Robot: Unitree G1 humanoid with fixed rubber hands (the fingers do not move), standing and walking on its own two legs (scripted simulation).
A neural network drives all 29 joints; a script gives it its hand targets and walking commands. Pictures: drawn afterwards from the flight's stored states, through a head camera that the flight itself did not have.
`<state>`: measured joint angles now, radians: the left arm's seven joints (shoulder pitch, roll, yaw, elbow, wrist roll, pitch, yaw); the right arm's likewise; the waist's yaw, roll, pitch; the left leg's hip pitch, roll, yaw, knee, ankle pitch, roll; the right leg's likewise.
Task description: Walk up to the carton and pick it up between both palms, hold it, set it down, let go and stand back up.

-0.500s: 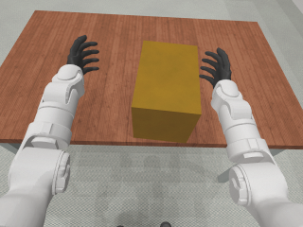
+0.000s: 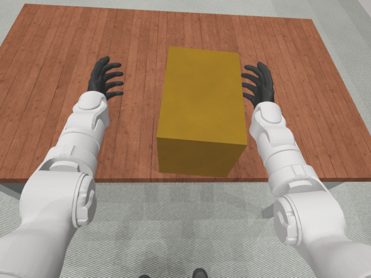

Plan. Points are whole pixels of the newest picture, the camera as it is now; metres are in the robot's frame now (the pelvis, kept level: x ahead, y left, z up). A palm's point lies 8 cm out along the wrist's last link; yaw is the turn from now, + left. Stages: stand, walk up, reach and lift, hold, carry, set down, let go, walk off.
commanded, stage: reach and lift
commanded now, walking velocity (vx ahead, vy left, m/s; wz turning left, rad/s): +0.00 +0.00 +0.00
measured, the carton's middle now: (198, 113) +0.46 -0.07 +0.02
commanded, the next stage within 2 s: none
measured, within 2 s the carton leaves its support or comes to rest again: neither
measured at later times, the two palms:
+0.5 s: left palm (122, 115) +0.46 +0.10 +0.04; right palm (251, 133) +0.41 -0.19 +0.01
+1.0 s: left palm (131, 118) +0.44 +0.08 +0.04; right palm (247, 131) +0.40 -0.17 +0.03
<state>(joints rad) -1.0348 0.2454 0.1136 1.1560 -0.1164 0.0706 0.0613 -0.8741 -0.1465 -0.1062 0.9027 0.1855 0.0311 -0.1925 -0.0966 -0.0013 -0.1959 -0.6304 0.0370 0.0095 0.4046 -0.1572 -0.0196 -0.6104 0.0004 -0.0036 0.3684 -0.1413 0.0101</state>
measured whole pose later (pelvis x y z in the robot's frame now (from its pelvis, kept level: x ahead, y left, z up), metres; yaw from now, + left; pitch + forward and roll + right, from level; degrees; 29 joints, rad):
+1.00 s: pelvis -0.03 +0.02 -0.02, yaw -3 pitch +21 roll -2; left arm -1.09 0.02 0.30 1.34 0.14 -0.23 0.14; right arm -0.89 0.02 -0.52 1.02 -0.23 -0.16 -0.12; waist -0.05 0.03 -0.14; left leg -0.76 0.05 0.03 0.64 -0.25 0.01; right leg -0.73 0.01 0.03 0.55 -0.18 0.03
